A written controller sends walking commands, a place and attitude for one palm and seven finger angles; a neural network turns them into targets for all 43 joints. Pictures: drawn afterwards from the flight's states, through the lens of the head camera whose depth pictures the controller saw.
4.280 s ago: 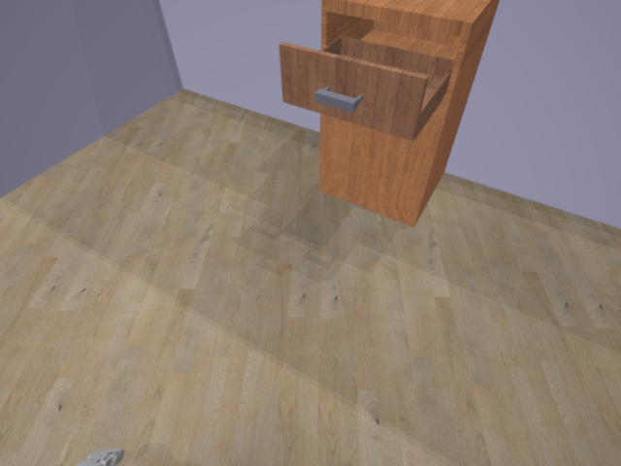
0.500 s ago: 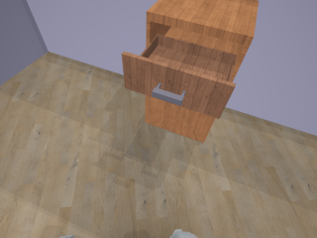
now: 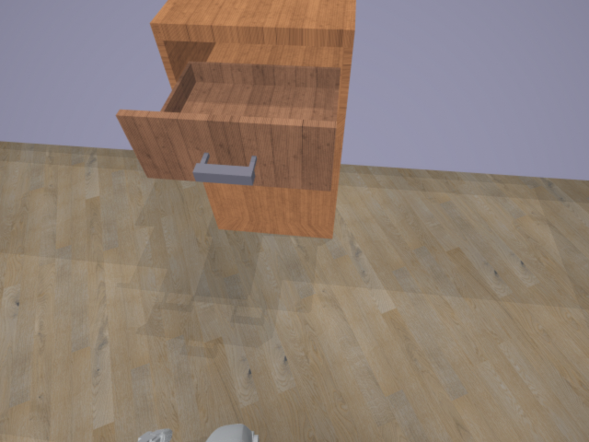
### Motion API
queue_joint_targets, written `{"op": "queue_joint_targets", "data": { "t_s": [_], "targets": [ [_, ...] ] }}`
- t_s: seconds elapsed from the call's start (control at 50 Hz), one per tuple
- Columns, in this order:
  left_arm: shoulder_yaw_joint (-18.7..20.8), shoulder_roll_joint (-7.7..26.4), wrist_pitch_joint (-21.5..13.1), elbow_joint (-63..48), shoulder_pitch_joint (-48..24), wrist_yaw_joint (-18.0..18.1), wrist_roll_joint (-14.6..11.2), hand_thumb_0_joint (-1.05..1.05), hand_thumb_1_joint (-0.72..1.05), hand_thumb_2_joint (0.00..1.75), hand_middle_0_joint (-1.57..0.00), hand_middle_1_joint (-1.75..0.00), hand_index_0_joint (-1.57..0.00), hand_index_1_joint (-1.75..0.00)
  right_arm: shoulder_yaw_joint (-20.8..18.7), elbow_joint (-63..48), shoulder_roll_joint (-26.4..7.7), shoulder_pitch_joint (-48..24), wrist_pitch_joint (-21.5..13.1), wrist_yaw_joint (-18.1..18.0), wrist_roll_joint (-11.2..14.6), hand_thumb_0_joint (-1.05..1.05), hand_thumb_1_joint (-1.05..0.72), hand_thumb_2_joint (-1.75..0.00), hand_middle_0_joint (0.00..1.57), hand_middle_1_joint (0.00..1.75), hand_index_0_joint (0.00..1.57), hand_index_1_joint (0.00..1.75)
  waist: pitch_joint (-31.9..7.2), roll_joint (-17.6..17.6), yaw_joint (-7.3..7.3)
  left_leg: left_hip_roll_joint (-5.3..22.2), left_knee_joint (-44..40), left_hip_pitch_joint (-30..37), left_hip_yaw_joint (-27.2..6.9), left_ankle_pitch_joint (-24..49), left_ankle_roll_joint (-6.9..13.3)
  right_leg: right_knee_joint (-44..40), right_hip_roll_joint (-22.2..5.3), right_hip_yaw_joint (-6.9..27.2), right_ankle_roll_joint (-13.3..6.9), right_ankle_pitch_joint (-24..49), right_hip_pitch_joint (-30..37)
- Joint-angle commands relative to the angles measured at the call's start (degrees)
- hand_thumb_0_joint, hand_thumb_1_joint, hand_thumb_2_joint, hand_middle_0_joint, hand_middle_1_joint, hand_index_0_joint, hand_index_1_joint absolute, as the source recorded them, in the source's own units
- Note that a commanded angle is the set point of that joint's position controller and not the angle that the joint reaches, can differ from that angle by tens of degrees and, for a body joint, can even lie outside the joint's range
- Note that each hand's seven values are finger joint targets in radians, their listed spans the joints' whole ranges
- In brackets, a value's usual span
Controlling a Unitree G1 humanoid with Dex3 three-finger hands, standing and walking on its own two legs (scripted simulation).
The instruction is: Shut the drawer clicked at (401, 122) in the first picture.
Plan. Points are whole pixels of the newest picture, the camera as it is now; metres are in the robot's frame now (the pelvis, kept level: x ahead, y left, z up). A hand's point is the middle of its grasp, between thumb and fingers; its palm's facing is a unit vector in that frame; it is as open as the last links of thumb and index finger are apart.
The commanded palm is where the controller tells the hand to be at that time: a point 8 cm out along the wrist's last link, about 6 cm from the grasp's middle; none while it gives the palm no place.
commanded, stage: take the last steps up to it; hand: left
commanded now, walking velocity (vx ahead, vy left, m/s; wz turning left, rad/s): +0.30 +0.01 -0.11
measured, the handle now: (227, 166) +0.63 +0.16 -0.05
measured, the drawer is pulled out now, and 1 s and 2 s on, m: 0.30 0.30 0.30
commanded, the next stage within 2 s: come to a stop and stand still in 1.02 s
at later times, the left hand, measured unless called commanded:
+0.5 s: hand (187, 433) +0.16 +0.18 -0.17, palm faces -0.10 -0.98 -0.15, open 7.4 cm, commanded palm none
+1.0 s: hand (217, 385) +0.23 +0.15 -0.17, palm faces +0.05 -0.98 -0.17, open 7.3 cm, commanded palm none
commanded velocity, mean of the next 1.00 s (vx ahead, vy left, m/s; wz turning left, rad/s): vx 0.27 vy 0.03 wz -0.01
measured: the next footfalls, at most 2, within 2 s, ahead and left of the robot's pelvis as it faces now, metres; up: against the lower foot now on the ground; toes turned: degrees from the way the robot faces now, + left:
left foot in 0.18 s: +0.04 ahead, +0.12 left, +0.00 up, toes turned +3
right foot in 0.60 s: +0.23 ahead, -0.14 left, +0.00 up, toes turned -13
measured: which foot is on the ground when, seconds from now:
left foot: up 0.00-0.16, down 0.18-0.62, up 0.64-1.00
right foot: down 0.00-0.18, up 0.20-0.58, down 0.60-1.00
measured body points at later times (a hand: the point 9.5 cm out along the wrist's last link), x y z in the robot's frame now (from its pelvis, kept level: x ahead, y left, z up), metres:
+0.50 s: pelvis +0.08 +0.01 +0.01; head +0.12 +0.02 +0.46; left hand +0.16 +0.23 -0.15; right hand -0.02 -0.19 -0.14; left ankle +0.00 +0.12 -0.74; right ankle +0.15 -0.14 -0.69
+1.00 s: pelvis +0.23 -0.03 +0.01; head +0.24 -0.02 +0.46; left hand +0.23 +0.20 -0.15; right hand +0.30 -0.27 -0.14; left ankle +0.30 +0.10 -0.71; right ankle +0.20 -0.13 -0.74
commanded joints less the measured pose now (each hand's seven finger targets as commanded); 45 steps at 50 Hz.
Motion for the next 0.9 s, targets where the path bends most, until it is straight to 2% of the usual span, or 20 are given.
{"op": "queue_joint_targets", "data": {
  "t_s": [0.0, 0.08, 0.12, 0.14, 0.16, 0.18, 0.2, 0.24, 0.32, 0.4, 0.48, 0.54, 0.56, 0.58, 0.6, 0.62, 0.66, 0.68, 0.74, 0.88],
  "targets": [
    [3.4, 11.7, -1.3, -2.2, 2.9, 0.7, 0.2, 0.0, 0.9, 0.9, -0.2, -0.3, -0.2, -0.3, -0.5, -3.6, -2.1, 1.6, -1.6, 0.5, -0.3, 0.0, -0.9, -0.9, 0.2, 0.3, 0.2, 0.3, -5.9, -10.3, 2.42, -0.8, -6.1, -0.2, 0.7, 0.9, 0.1, -12.6, -13.8, 14.2, -9.4, 7.6, 5.9],
    [3.5, 12.1, -1.8, -0.9, 4.3, 0.1, 0.2, 0.0, 0.9, 0.9, -0.2, -0.3, -0.2, -0.3, -0.1, -3.8, -1.3, 2.2, -3.5, 0.9, -0.4, 0.0, -0.9, -0.9, 0.2, 0.3, 0.2, 0.3, -3.9, -10.2, 2.95, -2.2, -20.5, 7.6, 1.7, 0.6, 2.0, -13.9, -13.5, 17.7, -9.6, -7.2, 2.0],
    [3.2, 10.9, -1.6, -0.5, 3.0, -0.2, -0.3, 0.0, 0.9, 0.9, -0.2, -0.3, -0.2, -0.3, 0.3, -1.3, -0.8, 8.5, -4.3, 0.7, -0.4, 0.0, -0.9, -0.9, 0.2, 0.3, 0.2, 0.3, -3.6, -7.4, -0.02, -3.5, -32.9, 19.9, 3.7, 6.2, 2.6, -9.9, -9.6, 14.6, -6.8, -14.3, -5.2],
    [2.7, 8.1, -1.4, -0.9, 2.5, -0.6, -0.5, 0.0, 0.9, 0.9, -0.2, -0.3, -0.2, -0.3, 0.0, 0.0, -2.9, 11.9, -4.8, 0.3, -0.6, 0.0, -0.9, -0.9, 0.2, 0.3, 0.2, 0.3, -2.7, 0.3, -1.39, 0.7, -38.2, 25.1, -2.9, 0.8, 4.3, -2.5, -5.1, 11.2, -4.3, -16.8, -12.3],
    [2.0, 4.3, -1.4, -2.0, 2.5, -1.1, -0.7, 0.0, 0.9, 0.9, -0.2, -0.3, -0.2, -0.3, -0.9, 0.3, -7.9, 15.0, -4.9, 0.0, -1.3, 0.0, -0.9, -0.9, 0.2, 0.3, 0.2, 0.3, -0.9, 14.4, -2.57, 13.3, -47.4, 26.2, -20.4, -12.6, 9.1, 12.6, 1.5, 2.7, -1.3, -16.2, -20.9],
    [2.2, 5.2, -2.0, -3.8, -0.8, -1.1, -0.2, 0.0, 0.9, 0.9, -0.2, -0.3, -0.2, -0.3, -1.2, -0.5, -10.1, 15.3, -4.6, -0.2, -1.1, 0.0, -0.9, -0.9, 0.2, 0.3, 0.2, 0.3, 2.7, 14.3, -3.35, 20.2, -53.3, 20.9, -29.9, -18.8, 13.5, 22.3, 0.7, 1.3, -0.6, -16.3, -24.8],
    [2.6, 6.6, -2.0, -3.8, -2.2, -1.1, 0.6, 0.0, 0.9, 0.9, -0.2, -0.3, -0.2, -0.3, -0.9, -0.1, -9.0, 14.8, -4.9, -0.3, -1.1, 0.0, -0.9, -0.9, 0.2, 0.3, 0.2, 0.3, 3.8, 14.0, -3.13, 21.1, -54.0, 19.0, -31.4, -18.3, 15.0, 30.0, -1.6, 3.9, -0.7, -14.7, -26.6],
    [2.7, 6.2, -2.5, -1.5, -0.6, -2.0, 0.6, 0.0, 0.9, 0.9, -0.2, -0.3, -0.2, -0.3, 0.4, -0.7, -4.4, 10.4, -5.8, -0.4, -0.6, 0.0, -0.9, -0.9, 0.2, 0.3, 0.2, 0.3, 4.9, 4.9, -0.51, 14.7, -52.2, 18.6, -19.1, -5.9, 13.0, 34.4, -3.7, 3.7, 0.0, -5.9, -25.8],
    [1.6, 3.3, -2.5, 0.5, 1.2, -2.1, 0.2, 0.0, 0.9, 0.9, -0.2, -0.3, -0.2, -0.3, 1.2, 1.8, -2.0, 12.9, -7.3, -0.8, -0.1, 0.0, -0.9, -0.9, 0.2, 0.3, 0.2, 0.3, 1.1, 3.9, 0.58, 10.2, -48.0, 24.3, -5.6, 24.0, 12.2, 31.2, -4.5, 0.6, 1.7, -0.4, -23.3],
    [0.8, 2.3, -2.7, 0.1, -2.8, -2.0, 0.2, 0.0, 0.9, 0.9, -0.2, -0.3, -0.2, -0.3, 0.9, 4.8, -1.4, 16.8, -7.3, -0.7, -0.2, 0.0, -0.9, -0.9, 0.2, 0.3, 0.2, 0.3, 0.4, 5.9, -0.92, 10.0, -45.5, 28.3, -2.2, 33.7, 12.5, 20.0, -5.3, -2.8, 1.9, -0.8, -21.8],
    [0.8, 1.6, -3.1, -0.4, -6.3, -2.2, 0.1, 0.0, 0.9, 0.9, -0.2, -0.3, -0.2, -0.3, 0.4, 6.6, -1.8, 17.7, -6.8, -0.5, -0.5, 0.0, -0.9, -0.9, 0.2, 0.3, 0.2, 0.3, 2.3, 7.4, -1.79, 10.4, -43.8, 24.4, -1.8, 31.5, 12.2, 10.9, -4.2, -4.9, 0.9, -0.9, -14.9],
    [1.7, 3.1, -3.9, 2.2, 1.5, -1.9, 0.2, 0.0, 0.9, 0.9, -0.2, -0.3, -0.2, -0.3, 0.3, 7.2, -1.9, 15.9, -6.6, -0.5, -0.1, 0.0, -0.9, -0.9, 0.2, 0.3, 0.2, 0.3, -1.0, 4.8, 2.78, 8.6, -35.1, 19.5, 0.1, 34.1, 10.4, 1.6, -1.6, -7.1, -0.2, 3.6, 0.9],
    [2.4, 5.6, -4.5, 5.1, 9.8, -1.6, 0.4, 0.0, 0.9, 0.9, -0.2, -0.3, -0.2, -0.3, 0.3, 7.2, -1.5, 15.3, -6.8, -0.2, 0.4, 0.0, -0.9, -0.9, 0.2, 0.3, 0.2, 0.3, -5.6, 1.5, 6.48, 6.3, -25.9, 14.7, 2.1, 32.6, 8.5, -0.2, -3.1, -4.6, -1.3, 5.8, 13.6],
    [3.8, 10.6, -5.2, 7.6, 18.8, -0.8, 0.6, 0.0, 0.9, 0.9, -0.2, -0.3, -0.2, -0.3, 0.5, 6.3, 0.8, 15.6, -7.2, 0.4, 1.0, 0.0, -0.9, -0.9, 0.2, 0.3, 0.2, 0.3, -11.8, -8.6, 9.72, 2.2, -11.2, 2.4, 5.5, 18.7, 6.1, -3.0, -15.7, 9.0, -5.6, 2.4, 27.8],
    [4.6, 15.8, -5.2, 8.3, 23.7, -0.2, -0.2, 0.0, 0.9, 0.9, -0.2, -0.3, -0.2, -0.3, 1.0, 3.6, 2.0, 14.8, -6.8, 0.5, 1.1, 0.0, -0.9, -0.9, 0.2, 0.3, 0.2, 0.3, -14.6, -16.5, 9.52, -3.6, 6.1, -7.7, 4.3, -8.8, 4.4, -11.7, -29.0, 29.6, -10.5, 7.5, 31.4],
    [4.5, 15.1, -5.0, 8.1, 20.1, 0.1, -0.8, 0.0, 0.9, 0.9, -0.2, -0.3, -0.2, -0.3, 0.4, 4.0, 0.7, 11.5, -6.3, 0.4, 1.0, 0.0, -0.9, -0.9, 0.2, 0.3, 0.2, 0.3, -11.9, -13.6, 9.09, -0.4, 12.3, -7.4, -1.8, -7.1, 5.3, -14.3, -28.3, 28.2, -10.6, 0.5, 22.4],
    [2.9, 8.3, -5.1, 5.8, 11.1, 0.4, -0.6, 0.0, 0.9, 0.9, -0.2, -0.3, -0.2, -0.3, -0.1, 3.8, 2.1, 7.6, -5.7, 0.8, 0.2, 0.0, -0.9, -0.9, 0.2, 0.3, 0.2, 0.3, -1.3, -7.1, 5.45, 3.3, 13.7, -8.2, -2.8, 2.5, 5.0, -17.2, -24.2, 18.7, -8.8, -3.9, 7.5],
    [1.9, 5.7, -5.3, 5.3, 8.8, 0.5, -0.4, 0.0, 0.9, 0.9, -0.2, -0.3, -0.2, -0.3, 0.0, 4.4, 3.3, 8.8, -5.0, 1.0, -0.1, 0.0, -0.9, -0.9, 0.2, 0.3, 0.2, 0.3, -0.3, -5.9, 3.36, 3.8, 11.6, -5.4, -2.4, 5.7, 4.4, -18.1, -21.4, 12.4, -7.3, -1.6, 2.4],
    [1.8, 3.3, -5.8, 4.6, 7.1, 0.8, 0.3, 0.0, 0.9, 0.9, -0.2, -0.3, -0.2, -0.3, 0.0, 5.3, 5.2, 12.8, -3.6, 1.3, -0.6, 0.0, -0.9, -0.9, 0.2, 0.3, 0.2, 0.3, -0.7, -8.4, 0.22, 4.0, 4.6, -1.6, -0.1, 8.4, 2.7, -19.4, -18.4, 3.3, -6.7, 3.2, -2.4],
    [1.7, 6.6, -5.9, 6.3, 10.9, 0.2, 0.2, 0.0, 0.9, 0.9, -0.2, -0.3, -0.2, -0.3, 0.1, 0.2, 3.0, 1.8, -3.9, 2.6, -0.5, 0.0, -0.9, -0.9, 0.2, 0.3, 0.2, 0.3, 0.2, -7.9, 2.97, 2.2, -13.0, -3.0, 2.3, 11.1, 2.1, -19.7, -17.8, 2.5, -7.7, 5.5, 4.5]
  ]
}}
